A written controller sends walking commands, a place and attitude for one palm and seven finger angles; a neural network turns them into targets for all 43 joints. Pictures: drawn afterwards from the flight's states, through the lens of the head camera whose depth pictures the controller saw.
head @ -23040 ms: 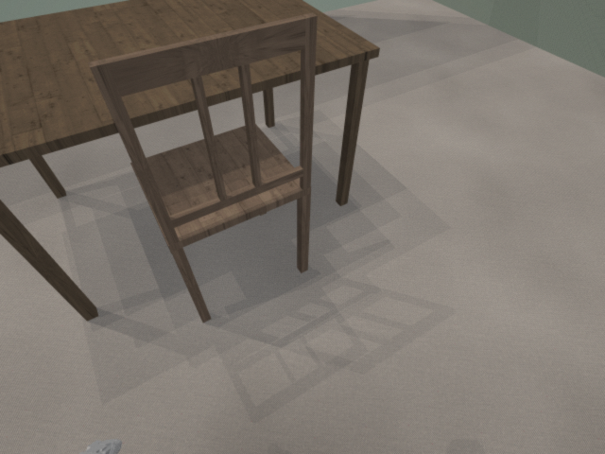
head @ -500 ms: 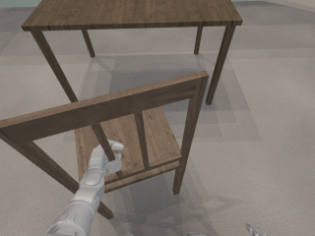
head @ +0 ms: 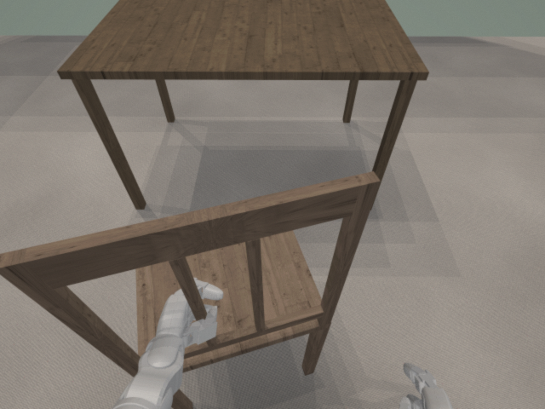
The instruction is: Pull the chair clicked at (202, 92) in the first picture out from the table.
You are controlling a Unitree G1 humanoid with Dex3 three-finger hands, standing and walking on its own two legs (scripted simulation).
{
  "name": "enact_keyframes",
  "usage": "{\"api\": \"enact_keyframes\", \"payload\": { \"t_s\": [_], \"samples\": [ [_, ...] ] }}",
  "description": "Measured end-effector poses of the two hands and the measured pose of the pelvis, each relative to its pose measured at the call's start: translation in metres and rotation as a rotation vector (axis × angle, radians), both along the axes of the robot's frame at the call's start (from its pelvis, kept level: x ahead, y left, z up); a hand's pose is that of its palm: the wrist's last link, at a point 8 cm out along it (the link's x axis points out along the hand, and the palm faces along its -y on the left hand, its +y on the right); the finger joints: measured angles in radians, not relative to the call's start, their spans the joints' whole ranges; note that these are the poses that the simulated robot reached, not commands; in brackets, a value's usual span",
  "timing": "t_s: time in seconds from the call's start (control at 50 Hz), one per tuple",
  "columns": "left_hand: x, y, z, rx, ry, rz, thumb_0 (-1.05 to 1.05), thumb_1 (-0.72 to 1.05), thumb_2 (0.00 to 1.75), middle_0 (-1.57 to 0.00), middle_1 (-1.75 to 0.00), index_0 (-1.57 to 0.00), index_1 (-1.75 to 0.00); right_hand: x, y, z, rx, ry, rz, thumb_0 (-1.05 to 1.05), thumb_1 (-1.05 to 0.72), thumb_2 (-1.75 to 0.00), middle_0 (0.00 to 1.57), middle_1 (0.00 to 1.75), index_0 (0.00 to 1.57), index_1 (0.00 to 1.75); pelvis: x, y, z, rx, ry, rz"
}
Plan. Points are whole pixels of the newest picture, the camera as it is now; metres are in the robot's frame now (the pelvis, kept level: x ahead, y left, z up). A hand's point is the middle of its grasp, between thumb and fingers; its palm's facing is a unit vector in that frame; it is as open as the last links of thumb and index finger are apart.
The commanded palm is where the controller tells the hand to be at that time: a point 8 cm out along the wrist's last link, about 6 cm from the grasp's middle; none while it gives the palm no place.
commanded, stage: stop walking, hand still on the chair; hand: left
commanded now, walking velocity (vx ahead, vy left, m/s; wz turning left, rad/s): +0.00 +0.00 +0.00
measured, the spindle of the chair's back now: (197, 307) +0.29 +0.14 -0.06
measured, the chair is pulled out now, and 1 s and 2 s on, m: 0.58 0.58 0.58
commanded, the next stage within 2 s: open the thumb and straighten the fingers in 0.20 s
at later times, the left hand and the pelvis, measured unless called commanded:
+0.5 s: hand (208, 320) +0.27 +0.12 -0.06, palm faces -0.01 -0.99 -0.12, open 6.6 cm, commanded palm +0.24 +0.17 -0.05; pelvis +0.00 -0.01 -0.01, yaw +2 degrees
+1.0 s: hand (203, 325) +0.26 +0.13 -0.07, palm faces +0.02 -0.99 -0.15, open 16.8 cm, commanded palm +0.24 +0.18 -0.05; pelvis +0.01 -0.01 -0.04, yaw +3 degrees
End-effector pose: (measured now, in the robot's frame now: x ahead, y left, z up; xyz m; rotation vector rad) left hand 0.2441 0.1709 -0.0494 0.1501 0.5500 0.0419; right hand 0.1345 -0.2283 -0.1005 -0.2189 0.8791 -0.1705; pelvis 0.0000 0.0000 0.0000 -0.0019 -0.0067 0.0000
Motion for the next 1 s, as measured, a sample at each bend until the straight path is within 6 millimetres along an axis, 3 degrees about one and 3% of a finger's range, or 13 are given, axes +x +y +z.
{"api": "enact_keyframes", "payload": {
  "t_s": [0.4,0.5,0.62,0.7,0.78,1.0],
  "samples": [
    [0.001,0.002,-0.001,-0.031,-0.009,0.018,0.02,0.67,0.79,-0.21,-1.21,-0.49,-1.45,-0.008,-0.027,0.003,0.001,0.019,-0.047,0.01,-0.90,-0.90,0.20,0.30,0.20,0.30,0.005,-0.009,-0.003,0.001,0.047,0.024],
    [0.004,0.006,0.003,-0.032,-0.057,-0.020,0.02,0.45,0.68,-0.29,-1.28,-0.49,-1.45,-0.005,-0.030,0.000,0.007,-0.020,-0.028,0.01,-0.90,-0.90,0.21,0.30,0.20,0.30,0.004,-0.008,-0.012,-0.001,0.092,0.028],
    [0.009,0.010,0.001,-0.013,-0.041,-0.015,0.01,-0.04,0.44,-0.35,-1.28,-0.47,-1.39,0.004,-0.028,-0.010,0.013,-0.045,-0.004,0.01,-0.90,-0.90,0.20,0.30,0.20,0.30,0.005,-0.006,-0.022,-0.001,0.132,0.029],
    [0.007,0.012,0.000,-0.009,-0.019,-0.002,0.00,-0.29,0.32,-0.35,-1.17,-0.42,-1.23,0.012,-0.022,-0.016,0.026,-0.069,0.008,0.01,-0.90,-0.90,0.20,0.30,0.20,0.30,0.007,-0.005,-0.026,0.000,0.148,0.032],
    [0.005,0.010,-0.001,-0.012,-0.013,-0.001,0.00,-0.42,0.26,-0.31,-0.97,-0.34,-1.00,0.021,-0.016,-0.019,0.034,-0.094,0.025,0.01,-0.90,-0.90,0.20,0.30,0.20,0.30,0.010,-0.005,-0.030,0.000,0.157,0.038],
    [-0.002,0.013,-0.004,-0.008,-0.006,0.018,-0.01,-0.53,0.20,-0.10,-0.29,-0.10,-0.29,0.036,-0.014,-0.019,0.024,-0.131,0.053,0.01,-0.90,-0.90,0.21,0.30,0.20,0.30,0.014,-0.009,-0.038,-0.002,0.174,0.050]
  ]
}}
